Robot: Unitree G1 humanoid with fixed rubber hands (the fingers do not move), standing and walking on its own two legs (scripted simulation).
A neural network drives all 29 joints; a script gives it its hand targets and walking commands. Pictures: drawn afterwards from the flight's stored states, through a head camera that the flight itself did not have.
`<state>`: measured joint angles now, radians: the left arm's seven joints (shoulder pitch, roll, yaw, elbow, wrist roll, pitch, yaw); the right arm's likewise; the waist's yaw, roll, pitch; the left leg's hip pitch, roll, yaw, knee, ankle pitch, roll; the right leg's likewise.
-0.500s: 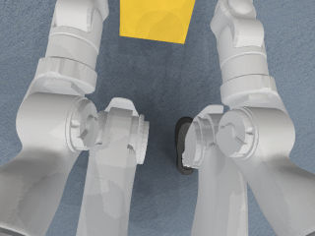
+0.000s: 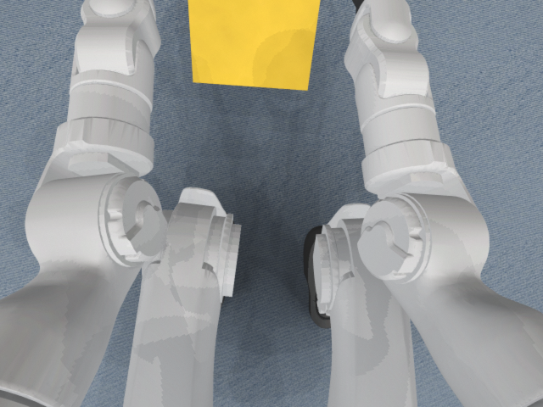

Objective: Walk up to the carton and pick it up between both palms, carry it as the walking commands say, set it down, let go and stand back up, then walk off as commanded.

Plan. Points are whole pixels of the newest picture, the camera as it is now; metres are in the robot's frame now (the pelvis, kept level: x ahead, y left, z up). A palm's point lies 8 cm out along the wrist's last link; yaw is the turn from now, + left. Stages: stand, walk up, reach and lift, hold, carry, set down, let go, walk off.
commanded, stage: set down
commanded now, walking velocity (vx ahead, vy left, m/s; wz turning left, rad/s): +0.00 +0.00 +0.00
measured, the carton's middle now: out of the picture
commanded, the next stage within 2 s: none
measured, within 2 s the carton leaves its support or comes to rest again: rests again in 1.82 s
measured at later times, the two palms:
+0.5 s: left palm out of the picture +0.55 +0.19 -0.15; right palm out of the picture +0.55 -0.06 -0.15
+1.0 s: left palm out of the picture +0.55 +0.19 -0.16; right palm out of the picture +0.56 -0.06 -0.16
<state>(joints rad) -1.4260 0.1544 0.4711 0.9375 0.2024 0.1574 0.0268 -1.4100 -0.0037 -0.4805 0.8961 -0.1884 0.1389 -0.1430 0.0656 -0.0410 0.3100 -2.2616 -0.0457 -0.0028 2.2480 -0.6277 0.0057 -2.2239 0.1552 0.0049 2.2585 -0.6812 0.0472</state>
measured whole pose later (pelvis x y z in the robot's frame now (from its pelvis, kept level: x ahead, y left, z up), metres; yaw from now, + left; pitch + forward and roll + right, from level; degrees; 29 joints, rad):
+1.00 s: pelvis +0.01 +0.00 +0.00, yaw +1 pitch +39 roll -1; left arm -1.44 0.16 0.53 0.95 0.24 0.09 -0.02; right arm -1.42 -0.01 -0.50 0.92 -0.24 0.06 -0.08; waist 0.05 -0.03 0.32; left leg -2.26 -0.05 0.01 2.26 -0.68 0.02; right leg -2.22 0.15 0.02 2.28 -0.74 0.05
